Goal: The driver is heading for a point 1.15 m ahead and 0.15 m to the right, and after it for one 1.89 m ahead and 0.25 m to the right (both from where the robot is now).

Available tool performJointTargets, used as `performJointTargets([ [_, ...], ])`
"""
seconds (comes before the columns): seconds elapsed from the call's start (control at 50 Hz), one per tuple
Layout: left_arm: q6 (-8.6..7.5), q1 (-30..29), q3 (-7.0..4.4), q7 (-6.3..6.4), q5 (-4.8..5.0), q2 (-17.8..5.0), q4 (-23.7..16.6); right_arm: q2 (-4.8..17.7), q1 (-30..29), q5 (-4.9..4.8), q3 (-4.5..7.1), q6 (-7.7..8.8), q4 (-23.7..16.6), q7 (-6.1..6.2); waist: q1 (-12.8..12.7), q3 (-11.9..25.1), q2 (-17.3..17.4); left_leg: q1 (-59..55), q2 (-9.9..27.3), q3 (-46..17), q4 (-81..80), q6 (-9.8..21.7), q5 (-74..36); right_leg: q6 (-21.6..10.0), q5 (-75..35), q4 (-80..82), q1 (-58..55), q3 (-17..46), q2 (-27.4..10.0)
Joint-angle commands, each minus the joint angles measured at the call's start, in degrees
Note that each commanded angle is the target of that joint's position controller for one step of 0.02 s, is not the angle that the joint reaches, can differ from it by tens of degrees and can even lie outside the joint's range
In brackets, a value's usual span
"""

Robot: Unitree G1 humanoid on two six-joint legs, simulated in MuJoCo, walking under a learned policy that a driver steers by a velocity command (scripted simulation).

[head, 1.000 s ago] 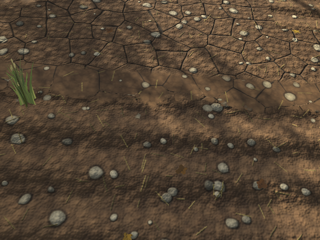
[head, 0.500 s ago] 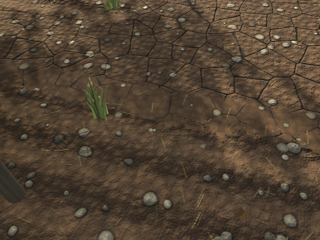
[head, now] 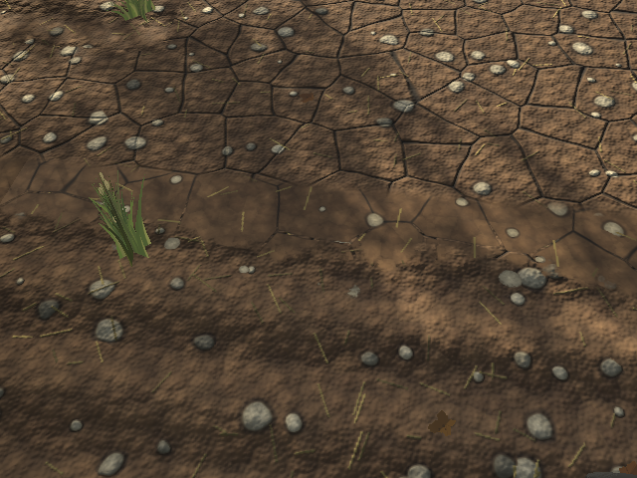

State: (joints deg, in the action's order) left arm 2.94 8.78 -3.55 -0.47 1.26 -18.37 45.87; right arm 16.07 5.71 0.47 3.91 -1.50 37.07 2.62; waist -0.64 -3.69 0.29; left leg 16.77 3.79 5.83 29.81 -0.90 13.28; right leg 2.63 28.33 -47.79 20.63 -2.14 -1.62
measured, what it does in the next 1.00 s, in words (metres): walks ahead, turning right: right foot, then left foot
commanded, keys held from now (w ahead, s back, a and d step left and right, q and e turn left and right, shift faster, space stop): e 0.18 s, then w+e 0.34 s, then w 0.32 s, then w+q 0.16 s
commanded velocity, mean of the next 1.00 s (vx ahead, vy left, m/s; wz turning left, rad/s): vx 0.30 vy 0.00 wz -0.37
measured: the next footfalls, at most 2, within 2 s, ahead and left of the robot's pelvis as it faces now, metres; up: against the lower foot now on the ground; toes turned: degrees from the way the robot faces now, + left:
right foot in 0.06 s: +0.03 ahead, -0.11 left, +0.00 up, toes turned -5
left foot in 0.64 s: +0.25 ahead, +0.06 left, +0.00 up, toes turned -25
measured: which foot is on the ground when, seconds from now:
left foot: down 0.00-0.06, up 0.08-0.62, down 0.64-1.00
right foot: up 0.00-0.04, down 0.06-0.66, up 0.68-1.00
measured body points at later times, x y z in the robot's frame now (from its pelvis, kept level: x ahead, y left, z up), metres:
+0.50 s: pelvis +0.05 -0.04 +0.02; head +0.07 -0.08 +0.47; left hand +0.20 +0.22 -0.08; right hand +0.17 -0.36 -0.08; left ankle +0.19 +0.11 -0.69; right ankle -0.01 -0.11 -0.73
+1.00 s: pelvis +0.28 -0.08 +0.01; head +0.32 -0.09 +0.46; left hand +0.58 +0.04 -0.07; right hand +0.15 -0.33 -0.12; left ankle +0.22 +0.07 -0.73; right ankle +0.38 -0.28 -0.70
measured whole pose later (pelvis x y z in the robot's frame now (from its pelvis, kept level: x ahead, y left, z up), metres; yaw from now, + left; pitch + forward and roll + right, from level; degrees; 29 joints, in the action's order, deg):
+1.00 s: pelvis +0.28 -0.08 +0.01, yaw -21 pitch +2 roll +1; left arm -4.9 3.6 -1.8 -1.8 0.5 -16.1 36.6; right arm 15.2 24.8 -1.5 2.8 4.1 49.1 -0.1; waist 6.4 -2.6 -2.3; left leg -1.0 -2.1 -3.1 13.7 1.2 17.0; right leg 1.5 2.6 -34.6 34.9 3.0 -3.1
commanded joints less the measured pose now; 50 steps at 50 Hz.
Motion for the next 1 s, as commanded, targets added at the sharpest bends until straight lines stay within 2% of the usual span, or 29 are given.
performJointTargets([
  [0.02,0.63,5.4,-1.50,-0.74,-0.28,-3.7,-2.7,9.3,-5.3,-0.94,2.86,0.54,-3.2,0.09,-2.5,9.3,8.5,-3.3,13.2,-7.4,-5.5,10.2,-19.9,-1.7,-9.9,7.8,-6.9,-1.6,-0.4],
  [0.04,0.67,7.3,-1.85,-0.99,-0.53,-3.9,-2.2,8.6,-5.4,-1.49,2.73,0.36,-2.6,0.10,-3.4,9.2,7.2,-1.2,11.8,-5.2,-2.2,7.9,-13.6,-3.1,-14.7,13.5,-10.6,-2.7,1.2],
  [0.06,0.48,7.8,-2.45,-0.82,-1.14,-5.4,-2.4,6.6,-2.4,-1.36,2.39,0.14,-1.1,-0.06,-2.8,7.2,1.3,3.8,8.7,-1.3,5.2,3.8,-2.6,-5.3,-20.2,19.7,-13.9,1.0,1.1],
  [0.08,-0.08,7.6,-4.13,0.43,-1.44,-13.2,-4.5,3.3,-0.4,1.05,1.30,-0.22,-2.2,-0.26,-0.7,4.8,-18.1,18.5,0.6,4.1,23.9,-3.1,20.9,-12.0,-37.9,27.5,-18.6,24.1,-14.1],
  [0.1,-1.44,6.8,-3.88,-0.15,-3.97,-15.3,-6.8,4.9,-6.2,0.39,1.57,-0.01,-4.5,0.36,-3.8,6.4,-16.4,21.6,-4.1,-6.6,34.4,-3.0,27.9,-21.7,-39.6,31.0,-12.9,34.8,-21.0],
  [0.12,-2.68,4.7,-3.60,-0.43,-4.25,-14.3,-7.3,7.1,-6.4,-0.66,2.23,0.03,-4.1,0.79,-3.1,5.7,-10.8,22.7,-3.1,-9.4,38.3,-2.3,24.4,-21.9,-33.5,31.7,-12.2,31.7,-19.2],
  [0.14,-3.33,2.3,-3.28,-0.18,-2.90,-12.8,-7.4,8.3,-5.0,-0.71,2.82,0.11,-3.0,1.06,-1.3,4.0,-8.2,23.3,-2.0,-10.2,37.9,-1.6,18.6,-18.7,-29.0,31.0,-12.1,27.4,-15.9],
  [0.16,-3.33,0.3,-2.78,0.33,-1.56,-10.8,-7.6,8.8,-3.7,-0.17,3.27,0.16,-1.5,1.47,-0.3,4.0,-6.0,23.5,-1.2,-10.6,36.8,-1.7,14.1,-15.9,-26.6,30.1,-13.1,24.8,-13.5],
  [0.18,-3.16,-0.8,-2.25,0.84,-0.75,-9.6,-7.9,8.8,-2.5,0.12,3.43,0.15,-0.8,1.64,0.4,4.3,-6.6,22.2,-1.2,-10.8,36.3,-2.3,10.9,-14.7,-28.8,29.8,-12.8,22.8,-11.9],
  [0.2,-3.05,1.0,-1.95,1.26,-0.49,-8.8,-7.7,8.5,-1.1,0.05,3.44,0.48,-0.3,1.20,0.5,6.5,-7.0,20.9,-1.7,-10.4,36.6,-2.6,7.7,-14.4,-24.3,30.7,-13.8,22.2,-10.4],
  [0.24,-3.35,4.1,-1.68,1.73,-0.36,-7.8,-7.6,7.8,-1.0,-0.72,3.30,1.39,0.0,0.16,-0.7,7.3,-6.8,22.9,-1.8,-10.5,32.9,-2.6,2.6,-14.7,-7.2,34.0,-17.6,24.1,-9.6],
  [0.28,-3.89,6.1,-1.72,2.03,-0.51,-8.1,-7.4,7.7,-3.6,-0.89,3.23,2.50,-0.5,-0.41,-1.8,4.9,-7.1,25.5,-2.0,-11.0,26.6,-2.6,-0.1,-14.9,-1.4,36.7,-20.1,27.0,-10.1],
  [0.38,-4.63,8.5,-2.25,2.38,-0.46,-9.3,-6.8,6.5,-6.0,-0.86,2.72,5.32,-0.3,-1.60,-2.9,3.0,-7.7,22.7,-2.8,-11.6,11.5,-3.7,-4.0,-15.1,-5.9,37.0,-20.6,26.5,-8.9],
  [0.52,-4.59,10.0,-2.70,1.75,0.11,-9.9,-6.7,6.3,-9.2,-1.74,1.94,8.15,-1.1,-3.35,-4.3,1.4,-7.8,13.3,-4.8,-11.2,-0.1,-2.8,-3.5,-16.0,-6.4,34.2,-14.3,29.5,-7.2],
  [0.58,-4.69,10.0,-2.20,1.37,-0.15,-8.4,-6.5,7.2,-6.3,-1.88,1.92,9.17,-0.1,-3.86,-2.9,2.3,-8.6,5.2,-4.6,-9.6,-3.0,-1.0,-5.3,-15.1,-9.8,32.2,-12.6,30.2,-7.4],
  [0.62,-4.66,9.8,-1.51,1.22,-0.19,-6.2,-6.4,7.7,-1.1,-1.29,2.24,9.56,1.5,-3.61,0.3,3.9,-8.4,-4.3,-4.6,-8.0,-6.9,1.0,-6.9,-13.2,-14.6,27.8,-10.3,28.8,-5.2],
  [0.64,-4.88,9.1,-0.84,1.21,-0.59,-4.4,-6.7,9.2,4.2,-0.85,2.77,9.65,2.4,-3.14,3.1,6.8,-7.2,-12.7,-1.4,-11.1,-6.7,3.3,-5.3,-11.2,-17.3,21.2,-6.7,26.1,-3.1],
  [0.66,-5.17,9.2,0.35,1.21,-1.51,-0.8,-7.7,12.2,12.2,-0.16,3.28,9.60,3.6,-2.83,5.7,12.1,2.0,-23.5,7.8,-22.4,-8.8,7.2,-0.5,-8.4,-10.1,4.2,0.1,19.2,2.2],
  [0.68,-5.87,12.2,0.37,1.59,0.52,-1.1,-9.9,17.3,16.6,0.25,4.68,9.04,6.1,-3.64,3.6,13.0,18.4,-31.3,17.0,-46.3,-15.3,15.5,14.3,-5.6,5.0,-10.4,16.9,13.4,8.2],
  [0.7,-6.25,11.6,-0.85,1.73,1.23,-6.8,-8.4,11.9,14.6,-1.36,3.44,8.97,5.7,-4.08,3.9,6.3,11.4,-28.3,17.8,-47.3,-17.0,15.7,23.1,-5.0,4.0,-17.1,24.4,14.3,4.3],
  [0.72,-6.48,8.4,-1.22,1.50,0.99,-7.9,-8.2,8.7,13.1,-1.58,2.49,8.79,5.4,-3.95,4.3,1.7,8.0,-24.9,15.2,-40.2,-16.9,14.1,19.6,-5.1,-1.4,-18.9,26.1,14.0,2.5],
  [0.74,-6.65,7.1,-0.99,1.30,0.40,-6.7,-8.0,7.6,11.6,-0.99,1.93,8.57,4.9,-3.86,3.6,1.1,5.1,-22.5,12.7,-34.8,-17.5,13.1,13.8,-4.9,-5.3,-18.7,25.4,12.0,0.8],
  [0.76,-7.02,5.1,-0.99,0.93,-0.33,-6.2,-8.6,6.7,10.7,-0.70,1.50,8.24,5.1,-3.70,3.1,0.1,4.2,-20.4,11.4,-31.4,-18.2,13.2,7.8,-4.5,-8.2,-16.9,25.4,10.6,-0.8],
  [0.78,-7.25,4.4,-0.90,0.45,-0.54,-5.4,-9.0,6.2,10.2,-0.28,1.02,8.08,5.0,-3.49,2.4,0.5,4.9,-18.0,10.0,-28.0,-19.1,12.6,3.1,-4.2,-10.4,-15.0,23.2,9.5,-2.4],
  [0.82,-7.34,3.2,-0.26,-0.08,-0.72,-3.2,-9.6,6.4,10.6,-0.71,0.87,8.06,5.4,-3.35,2.4,0.8,6.3,-15.3,8.5,-23.5,-20.6,13.1,-4.4,-3.0,-12.4,-11.3,21.6,6.7,-3.3],
  [0.86,-7.57,-0.7,0.50,-0.20,-1.28,-1.5,-11.5,7.9,11.8,-1.42,1.07,7.86,6.1,-3.10,3.2,0.0,5.2,-13.5,7.6,-20.4,-21.6,13.7,-11.3,-1.7,-15.3,-4.4,21.1,4.7,-3.5],
  [0.92,-8.51,-6.5,1.47,-0.81,-1.23,0.5,-13.6,9.4,13.8,-1.91,1.29,6.97,7.2,-2.65,4.6,-0.1,4.5,-10.1,5.1,-16.2,-21.0,12.5,-17.1,-0.7,-23.8,9.0,14.4,2.8,-1.3],
  [0.96,-8.94,-8.9,1.24,-1.42,-0.74,-0.3,-14.1,10.4,16.3,-2.08,1.44,6.41,7.9,-2.44,5.2,0.2,4.7,-9.1,6.0,-16.6,-20.4,12.1,-18.1,-0.4,-28.4,13.5,9.5,2.3,0.5],
  [1.0,-9.17,-9.4,0.57,-1.73,-0.39,-1.9,-14.6,10.5,17.2,-2.50,1.48,6.00,8.3,-2.21,4.0,0.4,5.2,-10.9,7.7,-18.5,-18.8,10.9,-18.1,-1.4,-29.2,16.7,6.7,4.1,0.8],
])
Keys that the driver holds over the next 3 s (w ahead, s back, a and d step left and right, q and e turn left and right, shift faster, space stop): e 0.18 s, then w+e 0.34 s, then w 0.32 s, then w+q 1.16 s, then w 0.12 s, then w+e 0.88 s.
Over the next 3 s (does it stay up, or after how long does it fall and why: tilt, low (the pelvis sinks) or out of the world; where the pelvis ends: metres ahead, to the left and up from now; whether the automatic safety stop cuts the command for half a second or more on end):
stays up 1.33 -0.09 0.00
